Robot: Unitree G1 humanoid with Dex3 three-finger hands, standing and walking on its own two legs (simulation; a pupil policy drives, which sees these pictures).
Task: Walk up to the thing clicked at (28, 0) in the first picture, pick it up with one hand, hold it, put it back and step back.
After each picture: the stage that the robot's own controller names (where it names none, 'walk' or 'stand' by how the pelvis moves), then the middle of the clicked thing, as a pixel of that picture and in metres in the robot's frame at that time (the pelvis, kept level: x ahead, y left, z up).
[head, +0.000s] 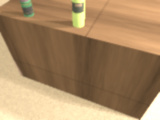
stand; (26, 6) +0.99 +0.38 +0.00
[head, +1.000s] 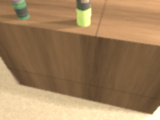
walk; (20, 7) +0.86 +0.34 +0.03
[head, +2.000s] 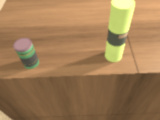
walk; (27, 54) +0.51 +0.22 +0.02
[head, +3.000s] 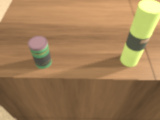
rise first; (40, 53) +0.48 +0.20 +0.03
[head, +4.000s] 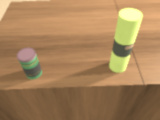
stand; (30, 64) +0.46 +0.23 +0.02
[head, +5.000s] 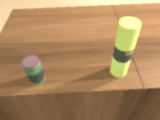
stand; (34, 70) +0.45 +0.22 +0.00
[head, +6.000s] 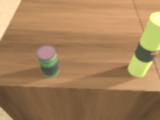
stand; (48, 62) +0.45 +0.16 +0.01
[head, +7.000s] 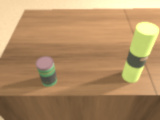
stand; (47, 72) +0.45 +0.17 -0.01
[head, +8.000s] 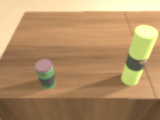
stand; (46, 74) +0.44 +0.18 -0.01
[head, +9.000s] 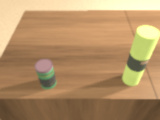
stand; (46, 74) +0.44 +0.17 -0.01
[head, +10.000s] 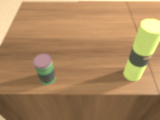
rise first; (45, 69) +0.44 +0.17 +0.00
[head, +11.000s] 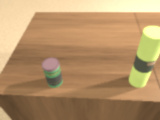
rise first; (52, 73) +0.44 +0.17 +0.00
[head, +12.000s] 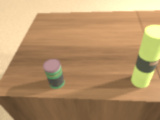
go down; (54, 74) +0.44 +0.17 +0.00
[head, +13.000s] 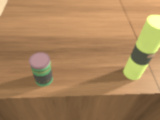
go down; (42, 70) +0.42 +0.15 +0.02
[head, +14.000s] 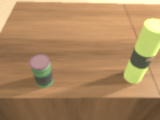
approach; (42, 71) +0.43 +0.16 +0.02
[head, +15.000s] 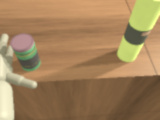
close; (26, 53) +0.45 +0.18 +0.06
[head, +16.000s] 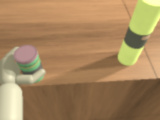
lift; (30, 65) +0.41 +0.16 +0.06
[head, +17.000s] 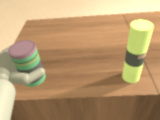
lift; (28, 64) +0.33 +0.17 +0.20
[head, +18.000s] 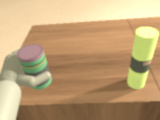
hold; (35, 67) +0.33 +0.15 +0.20
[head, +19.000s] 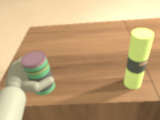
hold; (39, 73) +0.33 +0.14 +0.17
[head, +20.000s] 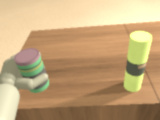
crouch; (33, 71) +0.33 +0.16 +0.19
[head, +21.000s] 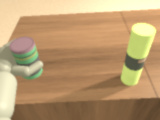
crouch; (27, 58) +0.38 +0.18 +0.16
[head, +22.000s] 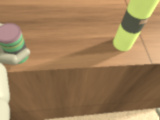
lower; (13, 45) +0.47 +0.19 +0.07
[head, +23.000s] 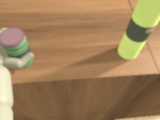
lower; (17, 49) +0.45 +0.19 +0.07
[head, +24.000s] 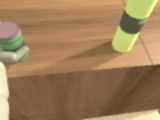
lower; (12, 43) +0.48 +0.19 +0.08
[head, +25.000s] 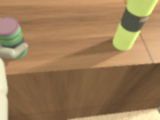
lower; (12, 39) +0.48 +0.19 +0.09
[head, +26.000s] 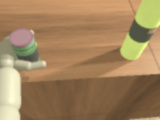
open; (26, 49) +0.45 +0.17 +0.07
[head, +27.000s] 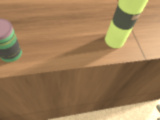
sink last; (5, 42) +0.47 +0.18 +0.08
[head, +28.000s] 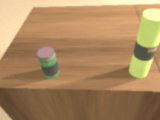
sink last; (48, 62) +0.47 +0.18 +0.05
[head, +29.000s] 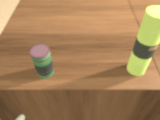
stand; (42, 61) +0.45 +0.17 +0.06
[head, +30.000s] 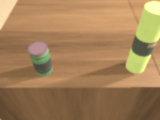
stand; (41, 59) +0.45 +0.18 +0.06
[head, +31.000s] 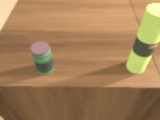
stand; (43, 58) +0.46 +0.17 +0.05
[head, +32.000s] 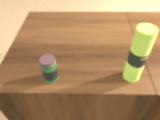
stand; (49, 68) +0.48 +0.17 +0.00
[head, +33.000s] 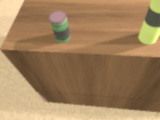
walk; (60, 27) +0.59 +0.13 +0.02
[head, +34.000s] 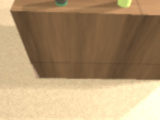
walk; out of the picture +0.89 +0.10 +0.01
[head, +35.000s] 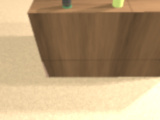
stand; out of the picture +1.08 +0.15 +0.01
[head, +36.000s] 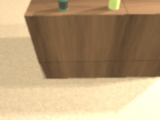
stand; (63, 1) +1.07 +0.16 -0.01
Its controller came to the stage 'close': yes
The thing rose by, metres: 0.21
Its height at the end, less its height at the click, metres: +0.00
